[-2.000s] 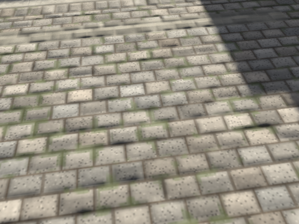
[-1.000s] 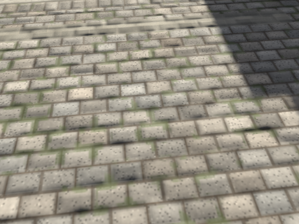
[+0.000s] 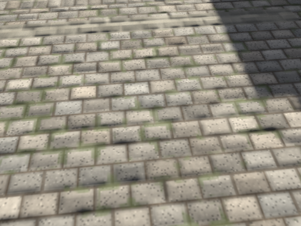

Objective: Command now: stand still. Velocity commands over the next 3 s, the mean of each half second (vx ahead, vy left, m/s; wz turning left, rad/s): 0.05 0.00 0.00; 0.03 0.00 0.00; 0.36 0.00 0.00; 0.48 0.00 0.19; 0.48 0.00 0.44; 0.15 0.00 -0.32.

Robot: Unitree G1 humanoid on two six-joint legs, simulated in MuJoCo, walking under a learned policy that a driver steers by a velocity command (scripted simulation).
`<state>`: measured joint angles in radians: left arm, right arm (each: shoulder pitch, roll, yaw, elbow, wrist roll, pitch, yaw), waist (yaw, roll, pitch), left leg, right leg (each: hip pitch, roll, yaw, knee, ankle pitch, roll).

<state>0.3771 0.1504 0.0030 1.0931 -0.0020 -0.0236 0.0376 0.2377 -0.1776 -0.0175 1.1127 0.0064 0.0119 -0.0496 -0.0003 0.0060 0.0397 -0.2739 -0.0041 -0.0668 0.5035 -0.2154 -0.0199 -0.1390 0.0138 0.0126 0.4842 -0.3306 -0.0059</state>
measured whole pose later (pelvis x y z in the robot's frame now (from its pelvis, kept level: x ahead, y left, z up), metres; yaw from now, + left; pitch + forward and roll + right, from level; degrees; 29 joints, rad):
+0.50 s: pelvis +0.03 +0.01 +0.00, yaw +0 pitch +0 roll +0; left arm 0.38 0.15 0.00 1.09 -0.01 -0.02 0.04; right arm 0.23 -0.17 -0.02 1.09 0.01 0.00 -0.04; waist 0.00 -0.01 0.04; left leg -0.26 -0.03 -0.05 0.55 -0.28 0.00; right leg -0.11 -0.01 0.02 0.49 -0.38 0.02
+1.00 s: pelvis +0.01 +0.01 -0.01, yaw +0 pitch -1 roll +0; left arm 0.43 0.14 0.01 1.10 -0.01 -0.02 0.05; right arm 0.27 -0.17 -0.03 1.11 0.02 0.01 -0.04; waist 0.01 0.00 0.02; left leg -0.29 -0.03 -0.05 0.60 -0.35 0.02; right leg -0.14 0.00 0.02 0.55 -0.41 -0.01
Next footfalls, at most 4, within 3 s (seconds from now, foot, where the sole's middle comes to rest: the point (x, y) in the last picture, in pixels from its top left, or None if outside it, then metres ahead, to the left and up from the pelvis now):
1.64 right None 0.46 -0.12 -0.77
2.22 left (128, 174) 0.75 0.14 -0.77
2.72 right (147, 124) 1.06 0.05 -0.77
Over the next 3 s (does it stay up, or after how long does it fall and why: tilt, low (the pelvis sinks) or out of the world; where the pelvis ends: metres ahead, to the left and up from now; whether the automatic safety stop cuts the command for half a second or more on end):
stays up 0.91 0.10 0.00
